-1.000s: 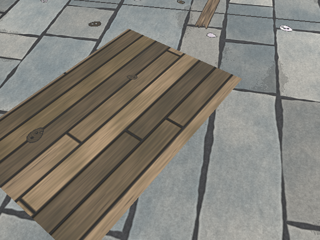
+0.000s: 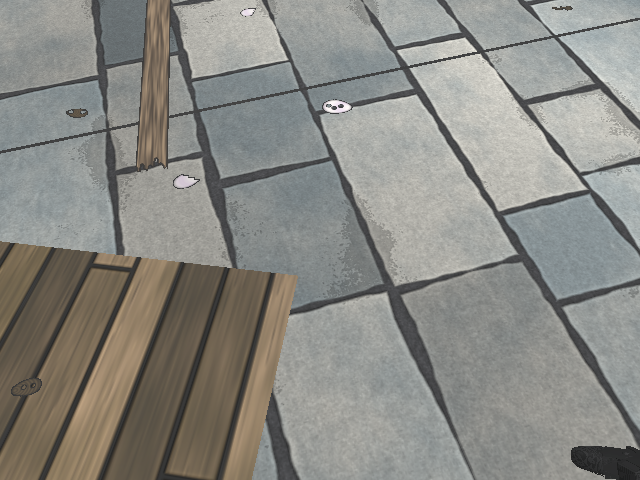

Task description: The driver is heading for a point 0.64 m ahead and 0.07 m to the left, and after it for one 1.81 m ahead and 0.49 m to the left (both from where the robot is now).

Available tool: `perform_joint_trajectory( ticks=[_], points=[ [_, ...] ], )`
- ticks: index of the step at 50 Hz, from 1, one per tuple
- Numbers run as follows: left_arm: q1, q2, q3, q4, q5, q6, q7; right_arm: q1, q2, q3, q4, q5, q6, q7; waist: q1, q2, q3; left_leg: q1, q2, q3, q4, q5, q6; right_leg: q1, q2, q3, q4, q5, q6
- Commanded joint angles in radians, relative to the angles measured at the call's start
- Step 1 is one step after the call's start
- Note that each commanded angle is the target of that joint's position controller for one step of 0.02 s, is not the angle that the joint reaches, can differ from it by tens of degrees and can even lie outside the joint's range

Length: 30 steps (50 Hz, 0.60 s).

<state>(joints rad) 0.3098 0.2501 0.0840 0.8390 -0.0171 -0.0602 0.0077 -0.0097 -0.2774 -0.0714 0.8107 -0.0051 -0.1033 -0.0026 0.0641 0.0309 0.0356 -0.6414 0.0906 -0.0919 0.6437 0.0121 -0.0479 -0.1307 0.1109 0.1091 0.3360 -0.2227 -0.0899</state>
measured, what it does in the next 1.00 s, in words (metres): walks ahead: left foot, then right foot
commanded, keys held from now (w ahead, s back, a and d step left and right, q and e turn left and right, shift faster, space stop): w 0.68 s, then q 0.32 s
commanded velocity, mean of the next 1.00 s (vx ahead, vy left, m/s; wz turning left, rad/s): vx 0.43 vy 0.00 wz -0.01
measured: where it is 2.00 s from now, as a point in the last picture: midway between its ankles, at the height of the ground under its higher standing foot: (371, 416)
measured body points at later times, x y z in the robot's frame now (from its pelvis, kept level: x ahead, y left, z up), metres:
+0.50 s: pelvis +0.28 +0.06 +0.00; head +0.31 +0.06 +0.45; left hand +0.49 +0.29 -0.10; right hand +0.27 -0.22 -0.13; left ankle +0.24 +0.15 -0.75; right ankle +0.44 -0.13 -0.69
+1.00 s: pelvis +0.52 -0.02 +0.00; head +0.56 -0.02 +0.45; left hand +0.61 +0.26 -0.12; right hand +0.66 -0.29 -0.12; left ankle +0.63 +0.14 -0.69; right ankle +0.52 -0.11 -0.75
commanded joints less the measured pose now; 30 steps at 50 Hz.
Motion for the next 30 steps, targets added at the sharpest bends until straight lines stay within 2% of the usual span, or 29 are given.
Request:
perform_joint_trajectory(
  ticks=[1,3,5,6,7,8,9,10,11,12,13,14,15,17,20,24,27,30],
  points=[
    [0.029,0.145,0.032,-0.033,-0.004,-0.015,0.003,-0.084,-0.049,0.001,-0.071,0.010,-0.012,0.012,0.018,-0.119,-0.020,0.163,-0.056,0.058,-0.098,0.132,0.010,-0.108,-0.221,0.137,-0.097,0.151,-0.124],
    [0.054,0.142,0.030,-0.019,-0.003,-0.012,0.005,-0.103,-0.076,-0.002,-0.084,0.011,-0.020,0.021,0.022,-0.124,-0.015,0.131,-0.054,0.048,-0.138,0.068,0.035,-0.012,-0.260,0.178,-0.044,0.158,-0.118],
    [0.063,0.155,0.032,-0.014,0.002,-0.005,0.010,-0.084,-0.100,-0.007,-0.086,0.012,-0.031,0.028,0.003,-0.142,-0.013,0.143,-0.061,0.057,-0.160,-0.024,0.065,0.058,-0.294,0.213,0.007,0.229,-0.107],
    [0.052,0.159,0.032,-0.016,0.003,-0.001,0.012,-0.037,-0.112,-0.012,-0.075,0.011,-0.036,0.028,-0.028,-0.153,-0.026,0.200,-0.075,0.075,-0.184,-0.053,0.085,0.074,-0.290,0.212,0.052,0.324,-0.096],
    [0.038,0.146,0.027,-0.024,0.005,0.001,0.012,0.066,-0.138,-0.027,-0.044,0.003,-0.040,0.025,-0.079,-0.145,-0.083,0.336,-0.090,0.088,-0.203,-0.050,0.115,0.073,-0.247,0.185,0.157,0.472,-0.076],
    [0.018,0.116,0.012,-0.042,0.013,0.000,0.008,0.229,-0.180,-0.041,-0.015,-0.010,-0.043,0.022,-0.153,-0.100,-0.212,0.582,0.015,-0.013,-0.161,-0.020,0.177,-0.027,-0.194,0.134,0.382,0.437,-0.044],
    [0.150,0.056,-0.006,-0.044,-0.003,-0.014,0.005,0.380,-0.267,-0.067,0.017,-0.019,-0.034,0.022,-0.143,0.135,-0.375,0.971,0.231,-0.396,-0.194,-0.168,0.337,-0.371,-0.052,0.025,0.750,0.111,0.043],
    [0.159,0.080,-0.009,-0.036,-0.015,-0.024,0.003,0.412,-0.208,-0.055,0.046,0.009,-0.023,0.032,-0.152,0.252,-0.381,1.024,0.304,-0.670,-0.344,-0.397,0.376,-0.562,-0.026,0.054,0.904,-0.348,0.055],
    [0.065,0.158,0.009,-0.052,-0.025,-0.029,0.002,0.347,-0.141,-0.034,0.031,0.024,-0.019,0.032,-0.161,0.136,-0.220,0.909,0.274,-0.583,-0.364,-0.524,0.326,-0.654,-0.085,0.078,0.975,-0.293,0.047],
    [-0.018,0.158,0.008,-0.074,-0.019,-0.031,0.002,0.271,-0.114,-0.023,0.010,0.015,-0.010,0.029,-0.144,0.057,-0.129,0.771,0.234,-0.455,-0.382,-0.477,0.290,-0.651,-0.135,0.032,0.958,-0.208,0.041],
    [-0.063,0.147,0.009,-0.087,-0.002,-0.031,0.003,0.220,-0.092,-0.013,0.005,0.005,-0.006,0.030,-0.120,0.021,-0.056,0.641,0.195,-0.361,-0.414,-0.377,0.281,-0.629,-0.172,0.003,0.892,-0.147,0.043],
    [-0.061,0.139,0.013,-0.087,0.007,-0.028,0.004,0.199,-0.074,-0.005,0.002,-0.004,-0.009,0.030,-0.092,0.037,-0.041,0.568,0.164,-0.298,-0.434,-0.288,0.268,-0.577,-0.205,0.000,0.833,-0.102,0.042],
    [-0.044,0.120,0.012,-0.085,0.007,-0.024,0.004,0.197,-0.070,-0.001,0.007,-0.007,-0.010,0.030,-0.076,0.055,-0.043,0.526,0.141,-0.254,-0.453,-0.224,0.264,-0.533,-0.218,-0.008,0.797,-0.082,0.046],
    [-0.043,0.087,0.004,-0.086,0.007,-0.018,0.004,0.220,-0.086,-0.004,0.022,0.001,-0.013,0.027,-0.068,0.064,-0.046,0.501,0.128,-0.184,-0.483,-0.117,0.276,-0.523,-0.232,-0.031,0.724,-0.053,0.060],
    [-0.135,0.069,-0.006,-0.116,0.015,-0.018,0.004,0.259,-0.130,-0.015,0.041,0.009,-0.009,0.014,-0.085,0.034,-0.034,0.514,0.121,-0.104,-0.509,0.011,0.279,-0.558,-0.240,-0.052,0.545,0.086,0.087],
    [-0.260,0.047,-0.020,-0.143,0.008,-0.024,-0.009,0.326,-0.143,-0.014,0.068,0.022,0.003,0.006,-0.127,0.036,-0.014,0.514,0.078,-0.003,-0.510,0.046,0.241,-0.485,-0.201,-0.092,0.308,0.281,0.094],
    [-0.349,0.051,-0.025,-0.173,-0.001,-0.029,-0.025,0.391,-0.146,-0.013,0.096,0.027,0.014,0.006,-0.157,0.037,0.013,0.578,0.108,-0.008,-0.487,0.036,0.239,-0.482,-0.181,-0.101,0.227,0.298,0.087],
    [-0.392,0.071,-0.023,-0.199,-0.003,-0.037,-0.042,0.413,-0.162,-0.017,0.113,0.028,0.032,0.001,-0.147,0.047,0.024,0.678,0.157,-0.025,-0.430,0.110,0.225,-0.486,-0.165,-0.101,0.171,0.206,0.055]
  ],
)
